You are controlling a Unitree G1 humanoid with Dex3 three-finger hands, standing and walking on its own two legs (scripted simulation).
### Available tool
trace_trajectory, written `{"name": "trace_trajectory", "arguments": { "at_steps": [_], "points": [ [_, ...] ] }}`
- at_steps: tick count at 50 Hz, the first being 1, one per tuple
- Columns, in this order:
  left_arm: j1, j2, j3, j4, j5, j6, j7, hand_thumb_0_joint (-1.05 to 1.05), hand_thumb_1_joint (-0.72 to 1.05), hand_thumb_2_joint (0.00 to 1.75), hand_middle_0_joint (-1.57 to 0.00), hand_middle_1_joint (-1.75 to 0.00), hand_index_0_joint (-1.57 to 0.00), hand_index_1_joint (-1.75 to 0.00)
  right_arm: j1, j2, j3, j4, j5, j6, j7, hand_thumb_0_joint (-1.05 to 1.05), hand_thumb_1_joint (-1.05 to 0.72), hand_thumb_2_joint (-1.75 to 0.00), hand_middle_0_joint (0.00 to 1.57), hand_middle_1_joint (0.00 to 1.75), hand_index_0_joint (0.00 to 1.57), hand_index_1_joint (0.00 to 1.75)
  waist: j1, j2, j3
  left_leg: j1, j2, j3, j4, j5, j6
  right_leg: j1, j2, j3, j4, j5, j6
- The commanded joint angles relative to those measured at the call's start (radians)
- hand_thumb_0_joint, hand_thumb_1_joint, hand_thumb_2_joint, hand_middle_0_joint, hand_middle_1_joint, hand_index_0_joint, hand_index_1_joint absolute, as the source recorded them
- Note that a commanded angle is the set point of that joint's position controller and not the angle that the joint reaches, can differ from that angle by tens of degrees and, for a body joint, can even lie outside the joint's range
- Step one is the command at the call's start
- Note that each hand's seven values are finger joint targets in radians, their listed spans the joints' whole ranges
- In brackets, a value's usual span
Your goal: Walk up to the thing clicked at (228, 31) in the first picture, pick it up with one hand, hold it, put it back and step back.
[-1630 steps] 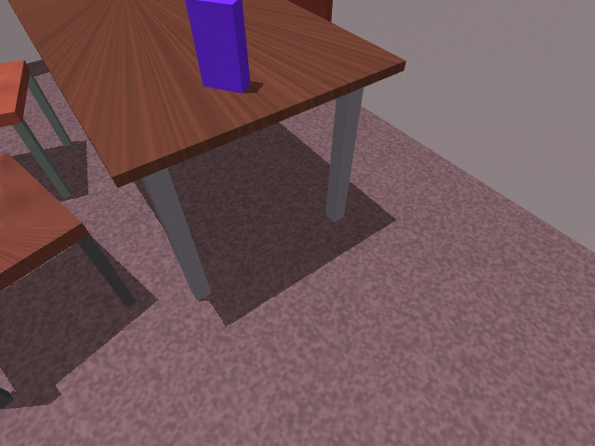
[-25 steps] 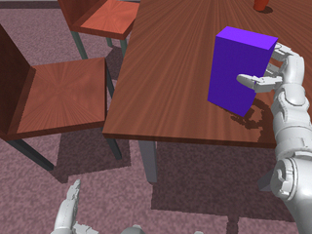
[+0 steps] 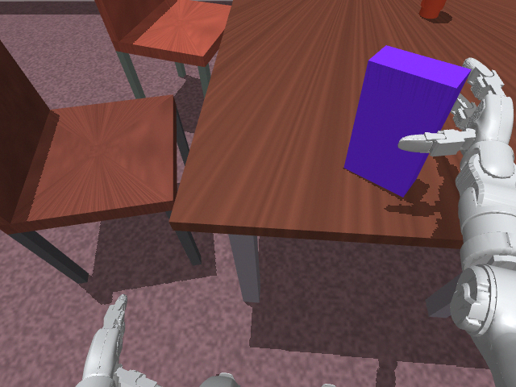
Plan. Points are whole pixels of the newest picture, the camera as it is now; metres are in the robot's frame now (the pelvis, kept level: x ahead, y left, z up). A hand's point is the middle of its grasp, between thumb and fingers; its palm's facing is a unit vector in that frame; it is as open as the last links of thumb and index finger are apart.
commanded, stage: withdraw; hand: right
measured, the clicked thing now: (395, 128) +0.50 -0.16 +0.11
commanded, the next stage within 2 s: rise in 0.20 s
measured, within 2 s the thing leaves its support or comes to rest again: neither
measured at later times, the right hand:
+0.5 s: hand out of the picture +0.49 -0.31 +0.22, palm faces +0.34 +0.91 -0.23, open 17.4 cm
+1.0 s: hand out of the picture +0.30 -0.27 +0.23, palm faces +0.41 +0.83 -0.37, open 17.6 cm
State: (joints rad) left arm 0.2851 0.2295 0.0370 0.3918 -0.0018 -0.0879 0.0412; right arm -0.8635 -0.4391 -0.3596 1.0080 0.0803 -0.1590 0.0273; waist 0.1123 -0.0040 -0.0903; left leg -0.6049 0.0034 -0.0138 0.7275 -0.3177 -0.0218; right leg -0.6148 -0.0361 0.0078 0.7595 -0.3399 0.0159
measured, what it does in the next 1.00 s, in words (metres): stands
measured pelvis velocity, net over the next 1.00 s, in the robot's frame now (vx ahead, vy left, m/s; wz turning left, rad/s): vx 0.03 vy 0.00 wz -0.03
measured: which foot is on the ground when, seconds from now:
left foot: down 0.00-1.00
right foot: down 0.00-1.00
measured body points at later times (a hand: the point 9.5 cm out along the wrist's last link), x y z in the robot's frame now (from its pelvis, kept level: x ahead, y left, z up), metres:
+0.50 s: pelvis +0.02 -0.01 +0.01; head +0.06 -0.01 +0.46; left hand +0.17 +0.26 -0.06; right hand +0.46 -0.36 +0.24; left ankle +0.02 +0.14 -0.71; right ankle +0.02 -0.13 -0.71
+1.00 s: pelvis +0.03 +0.00 +0.02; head +0.03 +0.02 +0.47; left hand +0.20 +0.25 -0.07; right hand +0.27 -0.31 +0.25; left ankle +0.02 +0.14 -0.71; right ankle +0.02 -0.13 -0.71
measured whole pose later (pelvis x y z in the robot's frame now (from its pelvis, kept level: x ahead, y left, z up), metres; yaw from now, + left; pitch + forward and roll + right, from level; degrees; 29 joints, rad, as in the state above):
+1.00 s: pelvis +0.03 +0.00 +0.02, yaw -2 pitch +2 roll +0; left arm 0.32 0.23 0.13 0.49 -0.06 0.01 0.01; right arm 0.06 -0.41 -0.37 -0.19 0.07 -0.08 0.02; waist -0.06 -0.07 -0.07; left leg -0.29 0.03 0.01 0.58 -0.33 -0.03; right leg -0.31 -0.01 0.02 0.60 -0.33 0.01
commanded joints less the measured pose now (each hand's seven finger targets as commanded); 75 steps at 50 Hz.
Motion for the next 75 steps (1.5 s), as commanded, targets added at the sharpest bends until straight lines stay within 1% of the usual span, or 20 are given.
{"name": "trace_trajectory", "arguments": {
  "at_steps": [1,7,16,17,19,21,26,31,36,39,41,42,44,47,49,55,59,66,71,75],
  "points": [
    [-0.040,0.130,0.048,-0.188,-0.011,-0.041,0.014,0.00,-0.52,0.03,-0.05,-0.05,-0.06,-0.04,-0.585,-0.393,-0.088,-0.342,0.009,-0.074,-0.005,0.00,0.49,-0.02,0.07,0.04,0.06,0.04,-0.020,-0.102,-0.480,0.221,-0.019,0.031,-0.090,0.251,0.022,0.274,0.025,-0.017,-0.096,0.225,-0.023],
    [-0.078,0.133,0.018,-0.129,-0.027,-0.034,0.034,0.00,-0.53,0.04,-0.05,-0.05,-0.05,-0.04,-0.569,-0.473,-0.098,-0.264,0.008,-0.001,0.042,0.00,0.47,-0.01,0.07,0.03,0.05,0.03,-0.027,-0.116,-0.464,0.258,-0.018,0.027,-0.113,0.292,0.021,0.297,0.025,-0.017,-0.113,0.274,-0.020],
    [-0.062,0.171,0.020,-0.046,-0.035,-0.066,0.043,0.00,-0.59,0.08,-0.07,-0.06,-0.05,-0.09,-0.534,-0.388,-0.027,0.052,0.032,0.127,0.204,0.00,0.51,-0.04,0.06,0.05,0.06,0.05,0.020,-0.028,-0.254,0.117,-0.028,0.047,-0.165,0.220,0.021,0.295,0.010,0.001,-0.160,0.241,-0.027],
    [-0.135,0.152,0.012,-0.123,-0.035,-0.068,0.029,0.00,-0.57,0.07,-0.06,-0.07,-0.05,-0.08,-0.554,-0.503,0.008,-0.005,-0.077,0.100,0.147,0.00,0.53,-0.03,0.06,0.05,0.06,0.05,-0.022,-0.006,-0.261,0.138,-0.023,0.055,-0.172,0.213,0.018,0.295,0.010,-0.014,-0.171,0.246,-0.019],
    [0.007,0.177,0.058,-0.051,-0.034,-0.052,0.018,0.00,-0.55,0.05,-0.06,-0.06,-0.05,-0.06,-0.621,-0.517,0.011,-0.093,-0.073,0.085,0.112,0.00,0.56,-0.03,0.06,0.05,0.06,0.05,-0.005,-0.031,-0.281,0.165,-0.015,0.045,-0.178,0.226,0.017,0.308,0.024,-0.029,-0.172,0.219,-0.026],
    [0.033,0.182,0.078,-0.021,-0.042,-0.042,0.001,0.00,-0.55,0.05,-0.06,-0.06,-0.05,-0.06,-0.477,-0.540,-0.007,-0.021,-0.089,0.099,0.092,0.00,0.57,-0.03,0.06,0.05,0.06,0.05,-0.019,-0.021,-0.253,0.163,-0.017,0.048,-0.181,0.220,0.016,0.292,0.027,-0.031,-0.179,0.217,-0.028],
    [-0.021,0.120,0.029,-0.045,-0.048,-0.030,-0.040,0.00,-0.54,0.05,-0.05,-0.04,-0.05,-0.05,-0.461,-0.676,-0.123,-0.312,-0.104,0.050,0.034,0.00,0.61,-0.02,0.06,0.05,0.06,0.05,-0.115,-0.160,-0.481,0.306,-0.016,0.045,-0.149,0.372,0.032,0.380,0.029,-0.030,-0.148,0.454,-0.005],
    [-0.150,0.147,0.052,-0.147,-0.055,-0.027,-0.036,0.00,-0.55,0.07,-0.05,-0.04,-0.04,-0.05,-0.265,-0.584,-0.118,-0.518,-0.085,0.016,-0.004,0.00,0.59,-0.05,0.06,0.05,0.06,0.05,-0.143,-0.176,-0.506,0.382,-0.022,0.052,-0.135,0.438,0.043,0.404,0.020,-0.027,-0.148,0.579,0.006],
    [-0.003,0.127,0.063,-0.146,-0.059,-0.011,-0.025,0.00,-0.54,0.07,-0.05,-0.05,-0.05,-0.05,0.026,-0.421,-0.066,-0.825,-0.048,0.006,-0.022,0.00,0.58,-0.05,0.06,0.05,0.05,0.05,-0.133,-0.180,-0.405,0.346,-0.024,0.067,-0.144,0.449,0.044,0.467,0.012,-0.032,-0.154,0.632,0.004],
    [0.112,0.164,0.129,-0.055,-0.065,0.011,-0.026,0.00,-0.54,0.06,-0.05,-0.04,-0.05,-0.04,0.331,-0.373,-0.093,-0.946,-0.025,0.033,-0.025,0.00,0.58,-0.05,0.06,0.05,0.05,0.05,-0.123,-0.146,-0.241,0.300,-0.031,0.077,-0.164,0.399,0.041,0.447,0.004,-0.031,-0.175,0.615,0.004],
    [0.094,0.131,0.125,-0.036,-0.066,0.022,-0.038,0.00,-0.54,0.06,-0.05,-0.05,-0.05,-0.04,0.377,-0.321,-0.083,-1.161,-0.014,0.033,-0.018,0.00,0.57,-0.05,0.06,0.05,0.05,0.05,-0.130,-0.170,-0.228,0.284,-0.036,0.085,-0.164,0.388,0.041,0.480,-0.005,-0.025,-0.181,0.660,0.010],
    [0.067,0.102,0.107,-0.053,-0.070,0.027,-0.042,0.00,-0.53,0.05,-0.05,-0.05,-0.05,-0.04,0.355,-0.332,-0.103,-1.301,-0.008,0.025,-0.021,0.00,0.57,-0.05,0.06,0.05,0.05,0.05,-0.137,-0.178,-0.218,0.307,-0.027,0.077,-0.173,0.386,0.039,0.466,0.005,-0.034,-0.188,0.610,0.001],
    [0.079,0.166,0.186,0.011,-0.067,0.044,-0.037,0.00,-0.53,0.05,-0.05,-0.04,-0.05,-0.04,0.573,-0.301,-0.133,-1.266,-0.006,0.044,-0.025,0.00,0.60,-0.04,0.06,0.05,0.05,0.05,-0.125,-0.109,-0.140,0.327,-0.022,0.077,-0.180,0.383,0.031,0.414,0.013,-0.035,-0.208,0.524,-0.007],
    [-0.003,0.156,0.183,-0.066,-0.060,0.049,-0.031,0.00,-0.52,0.05,-0.05,-0.05,-0.06,-0.04,0.632,-0.261,-0.161,-1.454,0.001,0.026,-0.034,0.00,0.57,-0.04,0.06,0.05,0.06,0.05,-0.133,-0.067,-0.153,0.365,-0.014,0.078,-0.190,0.355,0.023,0.426,0.020,-0.033,-0.227,0.440,-0.014],
    [-0.055,0.113,0.132,-0.116,-0.056,0.053,-0.025,0.00,-0.51,0.04,-0.04,-0.05,-0.06,-0.03,0.721,-0.188,-0.124,-1.501,0.005,0.011,-0.035,0.00,0.59,-0.04,0.06,0.05,0.05,0.05,-0.151,-0.016,-0.112,0.373,-0.005,0.074,-0.206,0.300,0.015,0.393,0.030,-0.034,-0.240,0.350,-0.021],
    [-0.025,0.109,0.151,-0.118,-0.050,0.054,-0.001,0.00,-0.50,0.03,-0.04,-0.05,-0.06,-0.03,1.048,-0.071,-0.080,-1.596,0.010,-0.037,-0.034,0.00,0.60,-0.03,0.06,0.05,0.05,0.05,-0.171,-0.007,-0.045,0.376,0.006,0.074,-0.219,0.227,0.015,0.390,0.042,-0.044,-0.263,0.279,-0.021],
    [-0.026,0.064,0.127,-0.078,-0.049,0.040,-0.007,0.00,-0.50,0.02,-0.04,-0.05,-0.06,-0.03,1.152,-0.054,-0.064,-1.757,0.015,-0.078,-0.028,0.00,0.61,-0.03,0.06,0.05,0.05,0.05,-0.178,-0.059,0.017,0.351,0.007,0.074,-0.237,0.142,0.018,0.358,0.047,-0.047,-0.282,0.192,-0.022],
    [-0.090,0.135,0.211,-0.102,-0.028,-0.011,0.018,0.00,-0.51,0.03,-0.05,-0.05,-0.06,-0.04,1.199,-0.085,-0.131,-1.739,0.014,-0.139,-0.047,0.00,0.57,-0.04,0.06,0.05,0.05,0.05,-0.144,0.009,0.098,0.288,0.029,0.038,-0.312,-0.073,0.010,0.339,0.054,-0.043,-0.289,0.014,-0.030],
    [-0.032,0.012,0.096,-0.076,-0.025,-0.050,0.007,0.00,-0.51,0.04,-0.05,-0.05,-0.06,-0.04,1.206,-0.037,-0.100,-1.672,0.006,-0.195,-0.041,0.00,0.55,-0.05,0.06,0.05,0.05,0.05,-0.169,0.057,0.148,0.276,0.042,0.019,-0.353,-0.182,0.008,0.341,0.059,-0.042,-0.292,-0.015,-0.022],
    [-0.032,0.063,0.131,-0.037,-0.017,-0.074,0.004,0.00,-0.53,0.05,-0.05,-0.06,-0.06,-0.05,1.215,-0.085,-0.148,-1.628,0.002,-0.228,-0.039,0.00,0.52,-0.05,0.06,0.05,0.06,0.05,-0.177,0.005,0.135,0.299,0.046,0.009,-0.356,-0.160,0.008,0.347,0.062,-0.044,-0.311,-0.003,-0.020]
  ]
}}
